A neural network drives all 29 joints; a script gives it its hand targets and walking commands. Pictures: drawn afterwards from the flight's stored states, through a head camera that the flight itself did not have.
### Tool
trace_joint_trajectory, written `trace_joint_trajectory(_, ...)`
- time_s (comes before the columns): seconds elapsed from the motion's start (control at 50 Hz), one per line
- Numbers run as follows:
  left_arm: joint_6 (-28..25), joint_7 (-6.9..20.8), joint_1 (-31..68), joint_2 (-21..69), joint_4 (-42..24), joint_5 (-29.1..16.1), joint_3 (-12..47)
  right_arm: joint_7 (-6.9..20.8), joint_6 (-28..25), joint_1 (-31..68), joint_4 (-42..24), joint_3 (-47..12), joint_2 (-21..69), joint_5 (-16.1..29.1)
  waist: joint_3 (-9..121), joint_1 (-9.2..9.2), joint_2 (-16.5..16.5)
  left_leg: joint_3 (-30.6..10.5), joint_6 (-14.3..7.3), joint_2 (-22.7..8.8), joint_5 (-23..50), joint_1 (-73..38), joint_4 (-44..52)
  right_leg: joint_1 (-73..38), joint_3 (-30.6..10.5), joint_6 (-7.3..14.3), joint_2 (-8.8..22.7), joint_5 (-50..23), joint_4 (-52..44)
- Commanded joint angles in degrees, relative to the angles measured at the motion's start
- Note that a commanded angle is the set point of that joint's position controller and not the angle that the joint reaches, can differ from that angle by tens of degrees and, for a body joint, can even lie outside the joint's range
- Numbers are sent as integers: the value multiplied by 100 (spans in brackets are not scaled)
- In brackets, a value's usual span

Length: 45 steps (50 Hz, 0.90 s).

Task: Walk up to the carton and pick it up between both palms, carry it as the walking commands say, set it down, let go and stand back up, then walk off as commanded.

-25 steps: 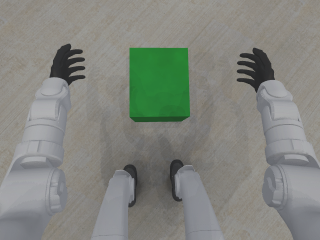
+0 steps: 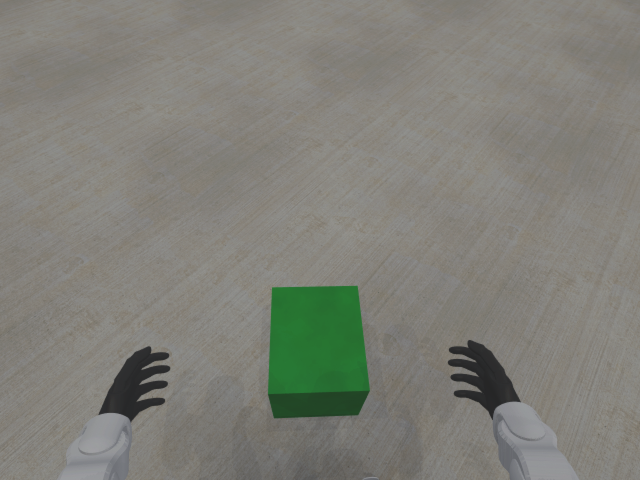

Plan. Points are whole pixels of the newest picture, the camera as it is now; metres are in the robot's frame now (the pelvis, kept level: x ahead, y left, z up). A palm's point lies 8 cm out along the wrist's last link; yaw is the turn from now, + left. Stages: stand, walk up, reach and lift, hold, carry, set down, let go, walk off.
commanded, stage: let go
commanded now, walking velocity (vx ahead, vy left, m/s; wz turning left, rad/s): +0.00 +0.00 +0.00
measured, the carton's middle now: (315, 352) +0.51 -0.03 -0.63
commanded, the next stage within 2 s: stand in 0.56 s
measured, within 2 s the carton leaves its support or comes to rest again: neither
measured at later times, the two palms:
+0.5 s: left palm (99, 460) +0.18 +0.24 -0.04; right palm (515, 435) +0.18 -0.24 -0.04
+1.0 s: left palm (94, 434) +0.21 +0.26 -0.06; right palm (515, 395) +0.23 -0.26 -0.04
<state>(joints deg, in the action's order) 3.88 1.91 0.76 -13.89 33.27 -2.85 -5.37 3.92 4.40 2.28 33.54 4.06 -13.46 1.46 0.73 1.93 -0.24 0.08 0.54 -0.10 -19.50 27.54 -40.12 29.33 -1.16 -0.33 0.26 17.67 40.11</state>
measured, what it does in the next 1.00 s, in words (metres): shifts its weight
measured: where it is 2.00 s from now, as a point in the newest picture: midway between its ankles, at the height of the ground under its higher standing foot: outside the picture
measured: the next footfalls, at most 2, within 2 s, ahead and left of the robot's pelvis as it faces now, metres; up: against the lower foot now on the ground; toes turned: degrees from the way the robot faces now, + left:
none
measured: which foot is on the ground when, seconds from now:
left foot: down 0.00-1.00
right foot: down 0.00-1.00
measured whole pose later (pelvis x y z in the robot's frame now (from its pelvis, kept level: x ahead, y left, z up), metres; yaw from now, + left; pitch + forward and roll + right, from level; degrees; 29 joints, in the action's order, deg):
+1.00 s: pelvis +0.05 +0.00 +0.02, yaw +0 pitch +1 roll +0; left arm 1.3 1.0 -12.2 -16.1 31.9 -1.7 -3.6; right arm 1.3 1.2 -8.2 30.4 2.5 -16.5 -0.1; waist -2.1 1.4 -0.3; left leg 0.1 0.3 -0.1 -20.7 11.3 -31.2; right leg 13.3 -1.2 -0.4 0.3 19.2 31.7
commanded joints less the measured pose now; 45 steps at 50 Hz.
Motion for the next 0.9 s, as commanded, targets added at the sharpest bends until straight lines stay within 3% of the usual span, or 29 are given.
trace_joint_trajectory(0.0, 104, 158, -551, -92, -855, 277, 201, 26, 40, -485, -1418, -144, -457, -136, 98, -132, -149, 87, -122, 180, 347, -865, 1663, -1635, 218, -109, -212, -448, -1494)
trace_joint_trajectory(0.06, 80, 142, -698, -210, -1503, 215, 437, 64, 160, -1061, -1344, -397, -241, -17, -318, -268, 121, 15, -163, 196, 320, -1078, 1965, -2249, 291, -105, -317, -565, -1594)
trace_joint_trajectory(0.12, 231, 223, -709, -106, -1295, 199, 406, 25, 231, -765, -1599, -270, -329, -255, -893, -178, -246, 166, -164, 230, 73, -1236, 2058, -2335, 193, -32, -183, -254, -1910)
trace_joint_trajectory(0.16, 316, 210, -701, -233, -1489, 313, 419, 137, 362, -916, -1426, -310, -288, -160, -1020, -431, 413, -11, -149, 38, -310, -908, 2325, -2737, 423, -98, -406, -193, -1582)
trace_joint_trajectory(0.22, 365, 282, -736, -205, -1464, 253, 380, 120, 457, -1222, -1626, -254, -263, -304, -1081, -228, -51, 195, -145, 195, -17, -1401, 2120, -2583, 262, -68, -189, -223, -1986)
trace_joint_trajectory(0.24, 399, 314, -840, -216, -1494, 280, 448, 89, 515, -1197, -1493, -318, -283, -149, -1202, -306, 354, 24, -142, 118, 75, -1164, 2166, -2898, 348, -77, -328, -503, -1745)
trace_joint_trajectory(0.26, 464, 283, -966, -222, -1245, 278, 392, 103, 564, -1229, -1537, -273, -307, -216, -1188, -277, 162, 131, -197, 124, -358, -1199, 2223, -2946, 343, -76, -262, -182, -1863)
trace_joint_trajectory(0.28, 489, 327, -668, -275, -1472, 240, 301, 105, 581, -1148, -1716, 4, -437, -424, -726, -292, -386, 201, -155, 286, 176, -1499, 1996, -2896, 242, -116, -200, -330, -1905)
trace_joint_trajectory(0.32, 454, 331, -895, -183, -1608, 394, 359, 126, 579, -1209, -1675, -248, -312, -260, -1025, -295, 39, 59, -155, 164, 120, -1395, 2103, -2809, 352, -55, -301, -385, -1795)
trace_joint_trajectory(0.36, 546, 323, -717, -215, -1679, 285, 418, 116, 630, -1062, -1779, -140, -331, -230, -706, -336, -127, 144, -107, 237, 248, -1491, 2059, -3095, 294, -16, -289, -429, -1836)
trace_joint_trajectory(0.38, 571, 274, -876, -289, -1652, 441, 278, 97, 611, -1066, -1817, -35, -409, -283, -784, -353, 229, 135, -82, 266, 255, -1609, 1942, -2785, 273, -20, -293, -384, -1835)
trace_joint_trajectory(0.42, 553, 247, -963, -203, -1735, 335, 332, 66, 648, -1217, -1831, -36, -381, -269, -548, -338, -39, 140, -112, 280, 630, -1649, 1900, -2903, 158, -7, -292, -572, -1805)
trace_joint_trajectory(0.44, 589, 249, -1114, -253, -1535, 377, 221, 79, 663, -930, -1974, 2, -427, -224, -756, -564, -109, 190, -83, 299, 733, -1759, 1824, -2686, 266, -75, -265, -582, -1821)
trace_joint_trajectory(0.46, 560, 272, -1141, -183, -1311, 293, 321, 8, 755, -970, -1837, -80, -375, -319, -757, -458, -329, 219, -118, 267, 776, -1443, 1941, -2935, 192, -54, -289, -653, -1869)
trace_joint_trajectory(0.52, 467, 187, -1289, -470, -1532, 288, 389, -55, 798, -1204, -2053, -130, -296, -299, -316, -429, -151, 165, -162, 279, 1185, -1762, 1728, -2969, 199, -115, -308, -1065, -1657)
trace_joint_trajectory(0.54, 145, -88, -1291, -1188, -674, 559, -73, -305, 364, -1055, -796, 135, -1055, -284, -83, -217, -233, 62, 57, -19, 240, -1619, 1269, -1754, -102, -176, 81, -381, -1695)
trace_joint_trajectory(0.58, -20, -187, -961, -1333, -738, 643, -149, -316, 8, -997, -681, 115, -1280, -415, -297, -161, -301, -78, 34, -23, -510, -1224, 1272, -1349, -325, -71, 147, 530, -1697)
trace_joint_trajectory(0.62, -79, -124, -869, -1143, -759, 708, -13, -320, -160, -1179, -619, 56, -1199, -461, -299, -133, 78, -259, -23, -143, -1166, -940, 1457, -1166, -331, 14, 134, 1392, -1653)
trace_joint_trajectory(0.64, -159, -103, -1072, -1152, -714, 691, -61, -324, -165, -1115, -569, 159, -1274, -464, -498, -254, -117, -208, -6, -93, -1105, -963, 1490, -1021, -404, -24, 163, 1280, -1841)
trace_joint_trajectory(0.66, -146, -149, -954, -1275, -677, 746, -86, -329, -250, -1346, -504, 63, -1198, -402, -174, -116, 171, -342, -76, -265, -1124, -887, 1591, -1398, -453, 18, 207, 807, -1649)
trace_joint_trajectory(0.68, -196, -144, -1081, -1225, -637, 737, -92, -328, -286, -1177, -510, 96, -1149, -437, -267, -198, 184, -467, -89, -295, -1247, -656, 1717, -1529, -299, -22, 116, 705, -1569)
trace_joint_trajectory(0.7, -222, -123, -829, -1221, -539, 704, -117, -349, -273, -1313, -404, 86, -1191, -411, 36, -117, -120, -358, -92, -280, -744, -1051, 1614, -1494, -299, 29, 114, 303, -1519)
trace_joint_trajectory(0.72, -303, -188, -910, -1312, -630, 710, -144, -381, -400, -1055, -363, 159, -1347, -387, 358, -250, 87, -589, -184, -423, -640, -1082, 1570, -1729, -355, 124, 210, 65, -1354)
trace_joint_trajectory(0.74, -351, -169, -828, -1291, -555, 736, -95, -325, -445, -1100, -479, 87, -1276, -424, 518, -187, -337, -526, -153, -340, -689, -1098, 1569, -1844, -222, 30, 62, -122, -1292)
trace_joint_trajectory(0.76, -364, -185, -1157, -1414, -512, 760, -189, -318, -425, -1129, -387, 131, -1397, -489, 292, -282, -155, -380, -107, -328, 28, -1175, 1468, -1740, -350, 94, 248, -435, -1415)
trace_joint_trajectory(0.78, -376, -228, -849, -1302, -427, 696, -60, -303, -423, -1014, -309, 188, -1315, -344, 486, -69, -76, -252, -71, -321, 837, -1410, 1232, -1803, -342, 63, 344, -1466, -1332)
trace_joint_trajectory(0.82, -453, -195, -839, -1147, -441, 642, -55, -348, -452, -1171, -249, 130, -1370, -374, 598, -145, -70, -272, -108, -343, 1037, -1407, 1233, -1765, -342, 44, 391, -1375, -1251)
trace_joint_trajectory(0.86, -369, -213, -1022, -1397, -350, 572, -90, -328, -507, -1113, -245, 83, -1202, -336, 1059, -210, -230, -378, -59, -454, 2138, -1764, 1145, -2042, -181, 77, 290, -1990, -1028)
trace_joint_trajectory(0.88, -352, -205, -1048, -1111, -279, 592, -45, -356, -523, -1141, -98, 109, -1447, -363, 928, -248, 357, -219, -35, -399, 2332, -1882, 1080, -1977, -295, 77, 395, -2353, -1208)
